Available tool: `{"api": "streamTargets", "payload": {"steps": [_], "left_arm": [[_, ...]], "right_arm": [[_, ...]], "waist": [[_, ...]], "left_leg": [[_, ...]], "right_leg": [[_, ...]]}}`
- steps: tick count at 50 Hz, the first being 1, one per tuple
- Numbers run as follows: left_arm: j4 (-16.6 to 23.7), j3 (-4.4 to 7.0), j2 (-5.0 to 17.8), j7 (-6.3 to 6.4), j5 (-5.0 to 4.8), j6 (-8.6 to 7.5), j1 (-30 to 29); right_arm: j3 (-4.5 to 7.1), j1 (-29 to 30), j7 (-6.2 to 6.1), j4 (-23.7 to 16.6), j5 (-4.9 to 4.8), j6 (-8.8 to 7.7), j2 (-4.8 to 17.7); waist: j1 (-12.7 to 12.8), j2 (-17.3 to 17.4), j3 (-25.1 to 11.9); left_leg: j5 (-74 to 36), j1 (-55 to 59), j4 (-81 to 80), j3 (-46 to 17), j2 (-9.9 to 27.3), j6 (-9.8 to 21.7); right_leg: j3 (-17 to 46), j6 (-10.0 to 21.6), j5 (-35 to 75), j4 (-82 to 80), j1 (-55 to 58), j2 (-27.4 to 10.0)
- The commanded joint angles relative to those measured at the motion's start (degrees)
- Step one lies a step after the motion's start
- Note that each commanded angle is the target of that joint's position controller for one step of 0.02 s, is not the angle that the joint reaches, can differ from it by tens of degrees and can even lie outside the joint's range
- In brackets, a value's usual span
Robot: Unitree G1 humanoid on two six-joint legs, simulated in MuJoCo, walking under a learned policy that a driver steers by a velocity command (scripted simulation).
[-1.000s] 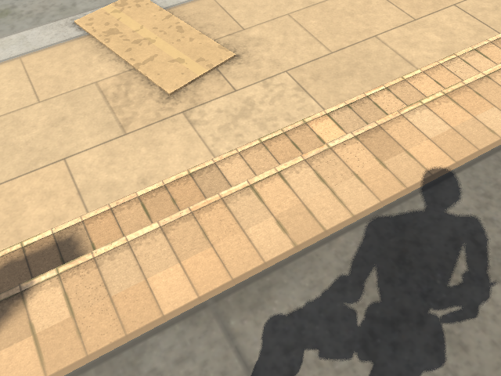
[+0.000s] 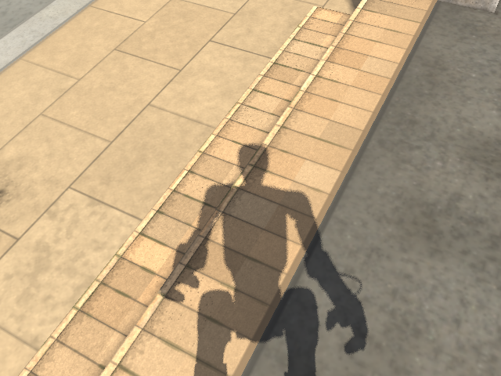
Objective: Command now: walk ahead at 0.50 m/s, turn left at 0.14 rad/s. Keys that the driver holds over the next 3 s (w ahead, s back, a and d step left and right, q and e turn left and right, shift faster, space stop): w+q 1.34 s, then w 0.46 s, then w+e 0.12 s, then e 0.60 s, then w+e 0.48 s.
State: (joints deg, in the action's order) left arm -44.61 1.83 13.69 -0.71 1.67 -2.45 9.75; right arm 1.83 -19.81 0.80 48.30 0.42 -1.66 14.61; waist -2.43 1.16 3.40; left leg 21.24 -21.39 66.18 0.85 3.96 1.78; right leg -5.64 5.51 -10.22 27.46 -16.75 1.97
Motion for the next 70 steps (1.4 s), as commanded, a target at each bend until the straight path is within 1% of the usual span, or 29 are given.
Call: {"api": "streamTargets", "payload": {"steps": [1, 8, 15, 18, 20, 21, 22, 23, 24, 25, 26, 29, 33, 38, 43, 46, 47, 48, 49, 50, 51, 52, 53, 55, 58, 62, 63, 65, 70], "left_arm": [[0.02, 1.38, 5.61, 0.64, -0.53, -2.0, 5.53], [-3.5, 1.73, 5.9, 0.88, -0.64, -3.5, 10.05], [-6.55, 1.56, 6.49, 2.07, -0.56, -3.11, 15.26], [-6.82, 1.91, 8.88, 2.78, -0.39, -2.41, 14.38], [-6.21, 2.51, 11.11, 3.06, -0.06, -1.43, 12.32], [-5.45, 2.62, 11.45, 2.83, -0.45, -1.02, 10.85], [-3.74, 1.85, 8.04, 2.6, -0.51, -1.14, 11.8], [0.93, 1.35, 4.8, 1.61, -1.18, -1.6, 12.43], [1.81, 1.47, 7.4, 1.53, -0.25, -2.2, 6.01], [2.64, 1.14, 6.86, 1.39, -1.13, -3.01, 4.55], [1.79, 1.2, 6.83, 1.59, -1.21, -3.27, 5.7], [1.63, 1.16, 6.1, 1.31, 0.65, -0.16, 7.41], [3.98, 0.83, 5.21, 0.65, 0.57, 1.77, 2.27], [7.27, 0.46, 5.42, 0.4, 0.29, 1.64, -7.89], [10.02, 0.03, 6.03, 0.1, -0.27, 0.24, -12.71], [8.73, 1.09, 8.9, 0.42, -0.2, -0.75, -4.21], [6.81, 1.71, 9.68, 0.83, -0.03, -1.39, 3.33], [6.04, 2.6, 13.03, 1.45, 0.93, -2.09, 11.86], [7.1, 3.38, 17.38, 2.0, 1.14, -1.82, 14.78], [6.64, 3.71, 17.24, 1.67, -0.24, -0.94, 12.05], [7.85, 2.56, 11.84, 1.55, -0.74, -0.44, 7.44], [7.81, 1.79, 8.46, 1.4, -0.82, -0.32, 5.47], [7.36, 1.38, 7.35, 1.45, -0.64, -0.31, 4.38], [5.88, 1.46, 7.89, 1.45, -0.82, -1.09, 5.78], [4.46, 1.7, 8.94, 1.21, -1.09, -1.72, 7.58], [2.56, 2.46, 9.8, 1.11, -1.04, -1.54, 11.22], [2.97, 2.54, 10.36, 1.01, -0.35, -1.74, 10.71], [2.21, 2.67, 10.59, 0.96, 0.04, -2.21, 13.88], [0.72, 2.98, 11.01, 1.15, 0.21, -1.78, 19.55]], "right_arm": [[1.6, -5.83, 0.82, -0.68, 1.09, 0.88, 5.0], [1.99, 5.24, 1.85, -3.0, 0.87, 1.3, 3.19], [0.56, 16.53, 3.32, -7.79, 1.6, 0.84, 1.29], [0.97, 13.48, 2.79, -7.73, 1.81, 1.13, 2.31], [2.1, 4.01, 2.03, -5.55, 1.89, 0.83, 4.34], [3.22, -3.98, 1.42, -3.15, 2.4, 0.31, 6.31], [5.02, -8.75, 0.4, -2.22, 2.51, 0.22, 12.22], [6.23, -5.34, 0.29, -3.57, 1.29, 0.71, 17.62], [6.22, -4.95, 0.02, -3.77, -0.42, 1.13, 16.05], [5.4, -2.69, -0.57, -3.37, -0.22, 1.14, 13.34], [4.51, -0.57, -0.7, -3.28, 0.2, 0.91, 10.27], [3.45, 2.05, -0.57, -4.12, -0.4, -0.73, 7.64], [3.7, -0.91, -0.59, -4.74, -0.4, -1.4, 9.55], [3.66, -5.79, -0.73, -5.74, -0.78, -0.83, 9.81], [3.85, -7.43, -1.32, -7.04, 0.18, -0.39, 11.17], [4.27, -2.69, -1.72, -9.15, 0.07, -0.14, 13.26], [4.24, -1.05, -1.58, -9.42, -0.25, -0.15, 13.58], [3.37, -1.77, -1.19, -10.42, -0.95, -0.44, 10.55], [2.43, -4.65, -0.97, -12.56, -1.86, -0.62, 6.0], [2.75, -7.85, -0.95, -12.85, 0.08, -0.2, 9.07], [3.09, -5.54, -1.13, -11.44, 1.26, 0.52, 10.84], [3.09, -2.65, -0.68, -11.19, 1.3, 0.92, 10.63], [3.01, -2.4, -0.37, -11.16, 0.94, 1.52, 9.57], [3.0, -3.14, 0.09, -11.09, 1.23, 3.03, 9.1], [2.89, 1.01, 0.72, -12.94, 0.94, 3.98, 8.35], [2.34, 5.7, 1.29, -14.77, 1.4, 4.98, 6.97], [2.54, 6.45, 1.3, -14.58, 1.11, 4.85, 7.5], [3.38, 6.75, 0.68, -14.21, 1.66, 5.38, 8.56], [3.56, 11.6, 0.19, -14.39, 2.73, 5.53, 6.83]], "waist": [[1.11, -6.05, -3.94], [2.75, -4.55, 1.13], [5.29, -4.56, 3.7], [2.99, -6.38, 0.6], [-1.68, -7.18, -5.5], [-5.83, -4.64, -9.82], [-6.68, 2.83, -14.59], [-2.03, 13.63, -19.26], [-4.47, 1.62, -16.54], [-2.54, -0.09, -9.68], [0.36, -3.91, -5.09], [4.32, -1.53, -4.38], [3.55, 0.93, -3.51], [-0.81, 3.48, -2.48], [-2.32, 4.04, -1.81], [2.14, 4.52, -2.39], [6.19, 2.9, -4.98], [9.32, -2.88, -12.27], [8.1, -12.86, -18.04], [4.76, -17.85, -17.47], [3.89, -8.36, -9.57], [3.81, -3.91, -5.36], [2.7, -5.04, -3.34], [1.8, -8.6, -3.09], [1.85, -7.89, -3.14], [2.98, -6.71, -4.24], [3.17, -7.0, -4.79], [3.94, -5.93, -5.07], [6.28, -7.81, -0.67]], "left_leg": [[-4.46, -6.83, -0.77, -3.33, 1.71, -0.19], [-17.5, -19.62, -9.56, -3.21, 1.74, -0.81], [-19.95, -18.29, -26.37, 5.06, -0.54, 2.49], [-12.16, -10.48, -29.07, 8.95, -5.44, 6.01], [-6.46, 0.99, -30.22, 8.61, -8.85, 9.07], [-7.87, 12.39, -36.25, 6.24, -9.59, 11.0], [-8.53, 25.34, -38.13, -9.57, 2.76, 14.66], [-16.43, 39.18, -45.92, -42.96, 16.24, 24.63], [-19.1, 37.49, -48.17, -38.46, 15.26, 23.26], [-22.97, 30.45, -48.41, -31.02, 14.26, 21.06], [-29.26, 22.77, -49.03, -25.3, 11.26, 17.99], [-33.7, 13.31, -50.9, -16.73, 4.33, 14.48], [-32.51, 10.71, -52.67, -15.05, 1.64, 13.8], [-30.32, 16.17, -50.85, -17.76, 1.42, 11.91], [-35.17, 18.84, -45.82, -21.62, 3.16, 11.41], [-36.62, 14.34, -42.03, -24.81, 3.12, 8.64], [-38.12, 12.75, -34.23, -23.31, 0.49, 7.28], [-30.42, 8.71, -19.81, -18.77, -3.24, 5.63], [-0.18, -5.73, -2.92, -11.09, -11.28, 3.24], [10.98, -15.2, 4.31, -8.99, -11.2, 3.07], [5.89, -16.3, 6.11, -9.98, -7.51, 2.73], [2.08, -13.98, 3.98, -9.25, -5.83, 2.22], [0.12, -11.54, 1.14, -8.72, -4.14, 1.47], [-0.75, -8.34, -1.23, -7.47, -3.19, 0.38], [-4.14, -10.48, -2.53, -5.88, -3.49, 0.32], [-11.51, -14.43, -2.28, -4.22, -3.03, 0.18], [-16.01, -13.41, -1.0, -1.87, -3.69, 0.49], [-19.05, -17.85, 3.43, -4.15, -3.44, 2.24], [-15.96, -23.51, 3.36, -3.94, -5.03, 2.79]], "right_leg": [[11.89, 4.12, 15.67, -16.62, 8.73, -15.73], [2.41, 2.89, 14.47, -21.12, 13.39, -14.42], [-5.01, 1.37, 30.39, -16.9, 21.42, -16.02], [-7.98, 0.07, 54.06, -7.52, 24.85, -16.58], [-8.22, 0.35, 60.89, 8.26, 23.16, -17.12], [-8.84, -0.47, 50.97, 21.94, 17.29, -15.67], [-8.93, -2.02, 19.76, 41.03, 4.17, -11.31], [-0.82, -5.37, -21.55, 59.52, -19.58, 2.65], [8.87, -4.78, -15.81, 60.03, -25.66, -1.7], [8.44, -4.51, -11.0, 56.84, -26.23, -4.07], [7.94, -4.6, -8.95, 51.34, -23.2, -5.96], [7.6, -6.61, -7.93, 42.99, -16.28, -7.5], [5.82, -8.61, -2.05, 33.87, -19.01, -7.51], [6.34, -8.85, 7.19, 18.92, -22.73, -6.07], [6.32, -7.73, 6.19, 9.51, -18.77, -2.88], [7.21, -5.15, 1.53, 3.46, -4.25, -0.92], [7.27, -3.74, 1.66, -0.26, 4.71, -0.36], [15.13, -1.19, -5.46, -1.9, 16.71, -8.63], [35.81, 2.48, -16.63, -7.07, 28.72, -22.24], [52.0, 6.27, -20.92, -11.48, 26.33, -27.09], [45.14, 5.69, -20.71, -11.62, 18.98, -25.58], [35.8, 5.04, -14.98, -12.14, 12.68, -22.27], [28.33, 3.49, -7.68, -13.37, 8.78, -19.46], [19.92, 2.69, 6.44, -13.34, 6.21, -17.18], [13.03, 3.22, 18.29, -13.4, 7.1, -16.67], [6.87, 3.82, 22.05, -11.64, 9.45, -17.3], [4.65, 3.92, 21.35, -9.74, 8.71, -16.68], [6.56, 4.79, 21.39, -5.39, 11.69, -19.69], [7.23, 4.39, 14.28, 0.97, 12.3, -21.91]]}}
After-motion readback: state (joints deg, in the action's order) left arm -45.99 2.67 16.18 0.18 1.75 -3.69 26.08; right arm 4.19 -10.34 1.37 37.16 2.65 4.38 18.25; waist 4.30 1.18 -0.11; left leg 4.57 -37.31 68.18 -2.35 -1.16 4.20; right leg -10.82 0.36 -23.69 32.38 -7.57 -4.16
